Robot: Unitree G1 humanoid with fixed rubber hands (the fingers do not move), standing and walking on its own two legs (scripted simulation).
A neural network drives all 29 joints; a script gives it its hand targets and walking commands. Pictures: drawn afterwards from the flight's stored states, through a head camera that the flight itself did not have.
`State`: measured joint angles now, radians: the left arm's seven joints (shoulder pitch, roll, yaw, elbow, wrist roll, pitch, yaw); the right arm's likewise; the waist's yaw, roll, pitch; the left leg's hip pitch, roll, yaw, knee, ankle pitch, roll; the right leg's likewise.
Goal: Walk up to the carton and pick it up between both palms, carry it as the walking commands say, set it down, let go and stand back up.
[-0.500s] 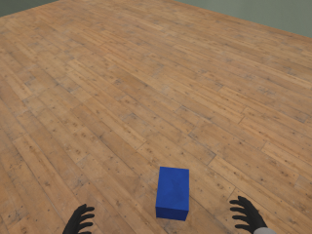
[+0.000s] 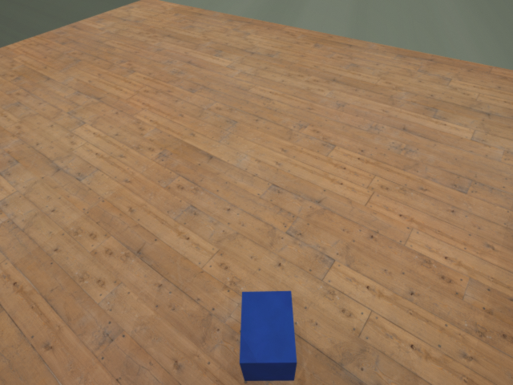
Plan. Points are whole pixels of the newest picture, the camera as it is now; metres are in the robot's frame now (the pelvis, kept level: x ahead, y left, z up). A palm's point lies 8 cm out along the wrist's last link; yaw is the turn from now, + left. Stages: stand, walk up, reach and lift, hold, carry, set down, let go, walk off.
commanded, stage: stand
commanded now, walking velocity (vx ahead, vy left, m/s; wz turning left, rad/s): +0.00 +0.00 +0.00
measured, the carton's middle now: (267, 335) +0.44 -0.01 -0.65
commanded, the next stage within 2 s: none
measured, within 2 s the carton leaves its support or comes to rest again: neither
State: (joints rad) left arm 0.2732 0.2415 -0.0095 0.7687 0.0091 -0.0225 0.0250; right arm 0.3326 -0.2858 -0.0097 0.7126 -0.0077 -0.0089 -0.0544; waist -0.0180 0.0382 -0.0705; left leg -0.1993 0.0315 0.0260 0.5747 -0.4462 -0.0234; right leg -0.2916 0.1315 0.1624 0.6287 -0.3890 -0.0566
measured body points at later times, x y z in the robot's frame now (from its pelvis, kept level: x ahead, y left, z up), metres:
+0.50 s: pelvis -0.01 +0.00 +0.00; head +0.00 -0.01 +0.45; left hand +0.06 +0.26 -0.12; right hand -0.01 -0.27 -0.14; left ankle -0.09 +0.13 -0.72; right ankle -0.05 -0.10 -0.72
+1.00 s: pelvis -0.02 +0.01 +0.01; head -0.01 +0.00 +0.46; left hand +0.01 +0.26 -0.13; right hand -0.06 -0.23 -0.15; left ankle -0.09 +0.13 -0.72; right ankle -0.05 -0.10 -0.72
